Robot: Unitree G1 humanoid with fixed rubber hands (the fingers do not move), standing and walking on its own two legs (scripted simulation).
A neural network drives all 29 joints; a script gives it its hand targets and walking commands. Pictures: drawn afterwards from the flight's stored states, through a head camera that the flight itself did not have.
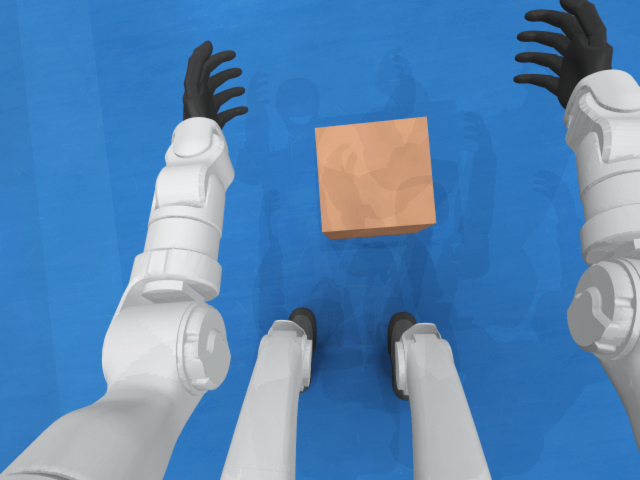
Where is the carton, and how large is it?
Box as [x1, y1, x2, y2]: [315, 117, 435, 239]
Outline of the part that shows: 426,117 315,128 322,231 330,239 414,233 435,223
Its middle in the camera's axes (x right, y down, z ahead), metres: +0.12 -0.12 +0.85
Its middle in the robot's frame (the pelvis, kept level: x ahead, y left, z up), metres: +0.51 -0.04 -0.51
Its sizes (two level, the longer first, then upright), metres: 0.210 0.200 0.250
